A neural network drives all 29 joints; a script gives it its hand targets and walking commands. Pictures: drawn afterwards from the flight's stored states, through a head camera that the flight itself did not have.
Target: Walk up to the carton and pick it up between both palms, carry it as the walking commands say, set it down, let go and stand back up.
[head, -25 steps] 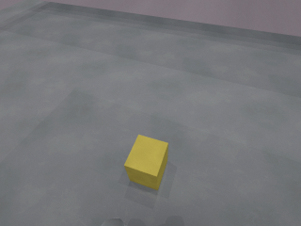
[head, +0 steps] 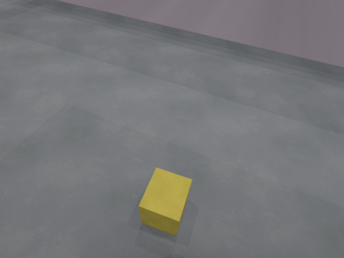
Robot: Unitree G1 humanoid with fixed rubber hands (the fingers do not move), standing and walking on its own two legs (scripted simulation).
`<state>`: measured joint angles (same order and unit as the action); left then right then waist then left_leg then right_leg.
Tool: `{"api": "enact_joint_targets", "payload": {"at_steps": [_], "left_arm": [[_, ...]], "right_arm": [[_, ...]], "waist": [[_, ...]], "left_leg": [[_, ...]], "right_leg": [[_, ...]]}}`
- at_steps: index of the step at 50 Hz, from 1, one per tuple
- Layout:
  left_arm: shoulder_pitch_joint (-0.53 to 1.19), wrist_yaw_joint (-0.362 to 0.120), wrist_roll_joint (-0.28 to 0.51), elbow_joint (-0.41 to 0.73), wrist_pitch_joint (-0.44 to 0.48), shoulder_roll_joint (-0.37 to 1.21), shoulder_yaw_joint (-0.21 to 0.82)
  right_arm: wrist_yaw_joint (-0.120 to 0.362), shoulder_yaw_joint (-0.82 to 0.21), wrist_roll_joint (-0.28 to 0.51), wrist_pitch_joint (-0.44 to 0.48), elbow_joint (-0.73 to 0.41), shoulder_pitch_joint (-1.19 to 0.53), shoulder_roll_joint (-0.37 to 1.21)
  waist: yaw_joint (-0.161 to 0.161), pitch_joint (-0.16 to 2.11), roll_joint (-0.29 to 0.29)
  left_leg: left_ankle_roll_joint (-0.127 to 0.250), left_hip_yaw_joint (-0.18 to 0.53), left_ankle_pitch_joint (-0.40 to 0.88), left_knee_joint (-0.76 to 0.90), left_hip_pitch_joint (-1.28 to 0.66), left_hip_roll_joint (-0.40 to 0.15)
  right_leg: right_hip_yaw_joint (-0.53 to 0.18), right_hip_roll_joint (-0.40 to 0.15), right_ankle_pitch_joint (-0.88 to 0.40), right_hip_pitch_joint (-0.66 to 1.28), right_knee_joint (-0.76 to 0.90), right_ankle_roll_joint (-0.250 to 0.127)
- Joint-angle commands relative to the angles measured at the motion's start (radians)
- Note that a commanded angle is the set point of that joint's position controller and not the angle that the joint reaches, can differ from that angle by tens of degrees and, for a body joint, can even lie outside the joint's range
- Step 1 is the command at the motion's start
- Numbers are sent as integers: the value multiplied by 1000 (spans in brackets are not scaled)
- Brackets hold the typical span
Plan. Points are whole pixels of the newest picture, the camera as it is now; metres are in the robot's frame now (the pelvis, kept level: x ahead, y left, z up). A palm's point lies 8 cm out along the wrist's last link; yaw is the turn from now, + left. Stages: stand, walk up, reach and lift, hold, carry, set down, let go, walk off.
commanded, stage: walk up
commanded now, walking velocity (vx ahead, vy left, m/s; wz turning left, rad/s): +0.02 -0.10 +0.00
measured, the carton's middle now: (166, 202) +0.50 -0.01 -0.65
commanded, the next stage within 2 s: none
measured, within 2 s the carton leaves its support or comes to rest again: neither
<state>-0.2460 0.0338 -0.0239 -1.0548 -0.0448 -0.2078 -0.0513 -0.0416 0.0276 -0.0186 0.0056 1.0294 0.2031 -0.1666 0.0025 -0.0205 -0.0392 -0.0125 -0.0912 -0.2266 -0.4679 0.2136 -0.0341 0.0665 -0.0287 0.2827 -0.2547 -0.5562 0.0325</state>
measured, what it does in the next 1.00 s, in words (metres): steps on the spot: right foot, then left foot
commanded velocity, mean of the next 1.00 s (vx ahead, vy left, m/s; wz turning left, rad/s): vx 0.05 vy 0.11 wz -0.15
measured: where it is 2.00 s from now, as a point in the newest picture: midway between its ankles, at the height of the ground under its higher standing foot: outside the picture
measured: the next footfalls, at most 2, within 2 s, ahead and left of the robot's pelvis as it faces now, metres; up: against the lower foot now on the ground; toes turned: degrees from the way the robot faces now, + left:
right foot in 0.02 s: +0.05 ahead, -0.10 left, +0.00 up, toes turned -4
left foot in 0.40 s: +0.03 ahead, +0.11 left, +0.00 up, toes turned +1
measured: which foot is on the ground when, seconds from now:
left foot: down 0.00-0.08, up 0.10-0.38, down 0.40-0.62, up 0.64-1.00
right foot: up 0.00-0.00, down 0.02-1.00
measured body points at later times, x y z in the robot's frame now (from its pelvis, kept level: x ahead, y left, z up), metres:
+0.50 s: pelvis +0.02 -0.03 +0.01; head +0.02 -0.04 +0.46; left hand +0.03 +0.19 -0.15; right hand +0.00 -0.25 -0.16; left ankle -0.01 +0.11 -0.74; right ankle +0.01 -0.09 -0.74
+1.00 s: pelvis +0.06 +0.08 +0.01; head +0.08 +0.06 +0.46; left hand +0.04 +0.37 -0.11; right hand +0.11 -0.18 -0.14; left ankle +0.13 +0.25 -0.70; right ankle +0.01 -0.10 -0.74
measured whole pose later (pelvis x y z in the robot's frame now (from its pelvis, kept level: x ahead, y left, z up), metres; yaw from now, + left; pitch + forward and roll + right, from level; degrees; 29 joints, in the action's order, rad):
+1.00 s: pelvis +0.06 +0.08 +0.01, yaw -10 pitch +3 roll +4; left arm -0.42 0.06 -0.03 -1.04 -0.02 -0.26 -0.10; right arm 0.03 0.04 -0.03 -0.04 0.91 0.20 -0.22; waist 0.06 0.02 -0.03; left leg -0.10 -0.04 -0.27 -0.62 0.43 -0.06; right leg -0.15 -0.13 0.23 -0.22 -0.38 0.08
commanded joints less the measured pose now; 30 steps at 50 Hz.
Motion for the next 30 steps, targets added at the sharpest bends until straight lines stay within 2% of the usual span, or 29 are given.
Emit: {"api": "enact_joint_targets", "payload": {"at_steps": [1,2,3,4,5,6,7,9,10,12,13,16,18,19,21,22,25,30], "left_arm": [[-78,-6,-8,27,6,-62,-26],[-73,-9,-8,27,10,-71,-32],[-85,-9,-9,24,20,-55,-26],[-77,-5,-8,26,31,-86,-28],[-71,-7,-5,26,44,-95,-23],[-92,-7,-6,18,55,-74,-11],[-72,-4,-3,21,60,-60,-2],[-28,3,10,23,64,-39,15],[-20,6,14,22,63,-35,19],[-30,10,15,18,65,-40,21],[-31,12,15,15,63,-47,22],[-51,14,19,-6,58,-51,23],[-60,10,21,-18,57,-28,28],[-65,6,20,-24,55,-15,30],[-71,1,25,-27,55,2,32],[-68,1,22,-33,57,12,35],[-62,2,19,-54,59,-4,31],[-74,6,21,-78,59,9,39]], "right_arm": [[-18,47,-2,-14,-25,50,-214],[-19,51,-1,-18,-30,31,-212],[-15,47,4,-18,-37,-2,-181],[-10,43,8,-22,-39,-21,-141],[-6,26,14,-27,-26,-19,-85],[-4,21,19,-40,5,28,-74],[0,14,16,-48,25,47,-60],[7,7,14,-46,39,49,-65],[7,5,12,-42,50,64,-74],[5,4,10,-39,72,78,-69],[3,3,9,-36,74,76,-63],[-5,1,15,-27,85,98,-56],[-8,0,15,-18,92,126,-59],[-8,-2,12,-14,104,140,-57],[-5,-8,8,-5,118,155,-52],[-3,-8,6,-2,117,146,-53],[-7,-14,3,7,126,155,-35],[-9,-18,8,10,142,181,-26]], "waist": [[-8,-14,151],[1,0,117],[19,16,71],[17,12,-59],[21,30,-85],[24,16,-66],[17,3,-77],[-6,-16,-100],[-15,-29,-98],[-11,-16,-76],[-6,-15,-77],[-1,-14,-53],[-2,5,-48],[10,0,-27],[27,-39,28],[20,-68,84],[13,-37,52],[9,-35,61]], "left_leg": [[150,296,191,121,4,-316],[129,263,190,106,12,-291],[86,183,118,66,61,-221],[27,70,24,-30,85,-103],[-15,26,-103,-81,83,-31],[-16,68,-232,-104,88,-18],[-5,99,-251,-129,77,-25],[13,115,-191,-97,57,-10],[13,104,-168,-85,43,3],[10,94,-132,-69,22,15],[7,90,-116,-39,22,18],[-8,84,1,95,-36,1],[-8,101,91,150,-97,-35],[-5,108,99,158,-111,-46],[1,127,124,160,-88,-81],[0,130,125,163,-48,-78],[4,133,140,173,-57,-85],[7,132,153,168,-58,-89]], "right_leg": [[-26,-22,-24,-33,36,-12],[-28,-20,-57,-19,42,-23],[-63,-47,-125,55,117,-44],[-162,-122,-229,70,237,-79],[-264,-211,-268,91,315,-120],[-342,-275,-241,104,354,-140],[-322,-273,-238,111,369,-152],[-237,-209,-276,146,375,-123],[-216,-183,-289,145,377,-109],[-186,-169,-307,163,373,-101],[-176,-164,-316,175,356,-108],[-160,-148,-242,165,335,-95],[-164,-136,-183,130,329,-85],[-168,-121,-138,119,327,-82],[-146,-90,-140,99,308,-83],[-119,-68,-162,122,297,-78],[-101,-61,-200,147,272,-75],[-96,-58,-234,156,262,-71]]}}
